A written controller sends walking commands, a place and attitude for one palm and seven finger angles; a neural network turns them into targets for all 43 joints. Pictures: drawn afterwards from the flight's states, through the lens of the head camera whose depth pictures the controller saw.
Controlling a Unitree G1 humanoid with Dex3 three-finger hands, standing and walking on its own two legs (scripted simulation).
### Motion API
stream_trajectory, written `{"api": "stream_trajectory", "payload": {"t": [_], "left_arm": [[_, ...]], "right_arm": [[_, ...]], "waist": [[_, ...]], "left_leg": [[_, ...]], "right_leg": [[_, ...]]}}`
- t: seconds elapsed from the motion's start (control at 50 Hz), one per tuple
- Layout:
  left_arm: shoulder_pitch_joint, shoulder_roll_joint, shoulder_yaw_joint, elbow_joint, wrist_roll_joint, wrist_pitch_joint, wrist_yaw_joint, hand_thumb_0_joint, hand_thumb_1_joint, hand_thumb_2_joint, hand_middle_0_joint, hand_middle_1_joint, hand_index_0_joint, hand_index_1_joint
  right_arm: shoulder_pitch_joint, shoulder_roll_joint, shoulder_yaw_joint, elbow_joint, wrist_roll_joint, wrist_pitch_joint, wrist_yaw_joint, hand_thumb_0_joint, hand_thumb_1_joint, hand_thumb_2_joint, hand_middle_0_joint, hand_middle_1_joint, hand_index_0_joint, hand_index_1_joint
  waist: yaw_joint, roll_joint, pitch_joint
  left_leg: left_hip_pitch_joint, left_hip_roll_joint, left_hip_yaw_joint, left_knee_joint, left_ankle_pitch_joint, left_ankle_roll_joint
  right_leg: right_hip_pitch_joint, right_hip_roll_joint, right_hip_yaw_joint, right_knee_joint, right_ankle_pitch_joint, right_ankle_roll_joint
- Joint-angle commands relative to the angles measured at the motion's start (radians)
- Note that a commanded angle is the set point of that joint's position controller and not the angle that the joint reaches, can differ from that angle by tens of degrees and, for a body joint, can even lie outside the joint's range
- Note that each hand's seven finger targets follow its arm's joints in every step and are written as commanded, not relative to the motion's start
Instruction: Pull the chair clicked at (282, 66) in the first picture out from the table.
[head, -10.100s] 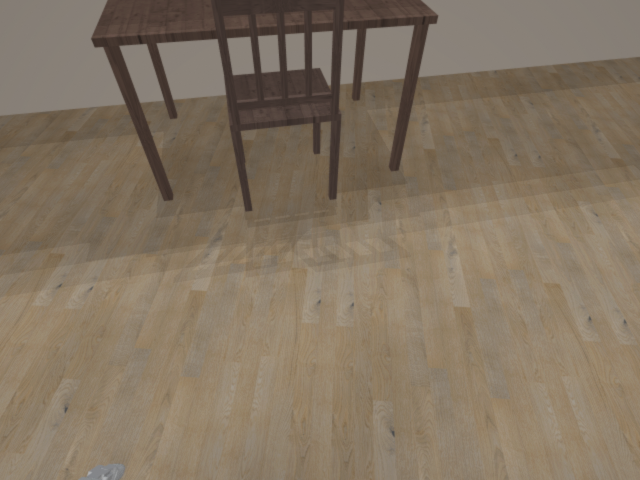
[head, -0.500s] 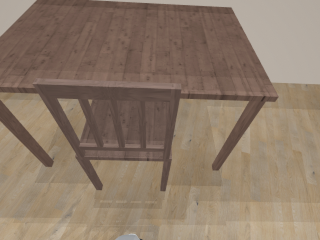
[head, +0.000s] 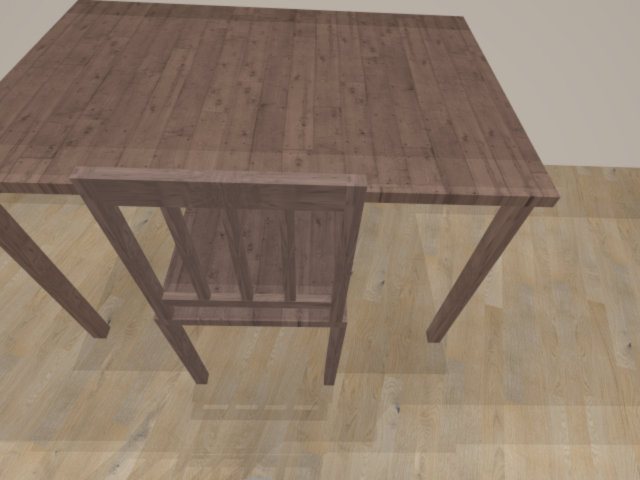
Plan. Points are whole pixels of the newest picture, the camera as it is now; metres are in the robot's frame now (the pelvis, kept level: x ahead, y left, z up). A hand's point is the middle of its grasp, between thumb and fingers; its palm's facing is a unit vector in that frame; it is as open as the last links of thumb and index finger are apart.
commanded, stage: look again from close up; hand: left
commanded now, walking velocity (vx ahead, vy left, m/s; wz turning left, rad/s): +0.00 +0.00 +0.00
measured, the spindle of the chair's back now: (239, 257) +0.47 +0.18 -0.10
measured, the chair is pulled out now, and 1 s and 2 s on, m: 0.00 0.00 0.00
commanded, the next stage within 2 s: raise the hand toward the chair's back in 1.64 s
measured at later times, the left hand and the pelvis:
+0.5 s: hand out of the picture +0.01 +0.16 -0.17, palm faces -0.01 -0.98 -0.21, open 7.4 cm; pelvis +0.02 -0.01 +0.00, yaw +0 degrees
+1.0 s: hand out of the picture +0.02 +0.13 -0.17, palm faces +0.00 -0.98 -0.21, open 7.4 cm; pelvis +0.03 -0.04 +0.00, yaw -1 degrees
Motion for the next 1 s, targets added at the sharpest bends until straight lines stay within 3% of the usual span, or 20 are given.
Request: {"api": "stream_trajectory", "payload": {"t": [0.0,0.26,0.38,0.58,0.98], "left_arm": [[0.082,0.101,0.013,-0.013,-0.003,-0.016,0.008,0.000,0.900,0.900,-0.200,-0.300,-0.200,-0.300],[0.071,0.097,0.014,0.002,-0.005,-0.014,0.009,0.000,0.900,0.900,-0.200,-0.300,-0.200,-0.300],[0.068,0.095,0.014,0.004,-0.007,-0.018,0.008,0.000,0.900,0.900,-0.200,-0.300,-0.200,-0.300],[0.072,0.087,0.012,0.013,-0.010,-0.023,0.010,0.000,0.900,0.900,-0.200,-0.300,-0.200,-0.300],[0.074,0.089,0.014,0.026,-0.012,-0.026,0.011,0.000,0.900,0.900,-0.200,-0.300,-0.200,-0.300]], "right_arm": [[0.038,-0.128,-0.018,-0.029,0.001,-0.020,-0.003,0.000,-0.900,-0.900,0.200,0.300,0.200,0.300],[0.056,-0.123,-0.012,-0.006,0.000,-0.018,-0.004,0.000,-0.900,-0.900,0.200,0.300,0.200,0.300],[0.064,-0.113,-0.008,0.005,0.003,-0.020,-0.006,0.000,-0.900,-0.900,0.200,0.300,0.200,0.300],[0.076,-0.105,-0.004,0.021,0.002,-0.023,-0.011,0.000,-0.900,-0.900,0.200,0.300,0.200,0.300],[0.070,-0.103,0.002,0.029,0.001,-0.023,-0.018,0.000,-0.900,-0.900,0.200,0.300,0.200,0.300]], "waist": [[-0.010,0.025,-0.041],[-0.010,0.029,-0.019],[-0.008,-0.005,-0.016],[-0.009,0.000,-0.036],[-0.009,-0.006,-0.024]], "left_leg": [[0.158,0.123,-0.160,-0.115,-0.025,-0.019],[0.165,0.119,-0.153,-0.141,-0.031,-0.027],[0.174,0.118,-0.140,-0.123,0.029,-0.026],[0.202,0.118,-0.126,-0.091,0.128,-0.027],[0.217,0.124,-0.112,-0.081,0.181,-0.034]], "right_leg": [[-0.133,-0.043,0.044,-0.096,0.072,-0.056],[-0.127,-0.043,0.039,-0.106,0.067,-0.054],[-0.117,-0.045,0.046,-0.122,0.095,-0.055],[-0.089,-0.049,0.055,-0.126,0.184,-0.058],[-0.066,-0.048,0.061,-0.145,0.276,-0.056]]}}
